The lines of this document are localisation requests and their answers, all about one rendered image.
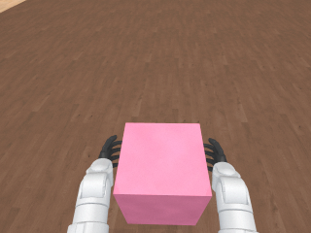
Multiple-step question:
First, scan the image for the left robot hand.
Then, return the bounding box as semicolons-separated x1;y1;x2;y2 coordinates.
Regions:
98;135;122;168

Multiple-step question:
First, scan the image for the right robot hand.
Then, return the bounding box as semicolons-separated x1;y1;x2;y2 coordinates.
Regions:
203;138;227;172

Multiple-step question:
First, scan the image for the carton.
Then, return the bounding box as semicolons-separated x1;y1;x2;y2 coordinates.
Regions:
113;122;213;226

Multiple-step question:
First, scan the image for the robot right forearm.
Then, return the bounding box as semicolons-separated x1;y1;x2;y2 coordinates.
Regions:
212;161;259;233

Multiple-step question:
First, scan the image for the robot left forearm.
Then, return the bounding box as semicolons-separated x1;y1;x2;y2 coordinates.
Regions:
67;158;114;233

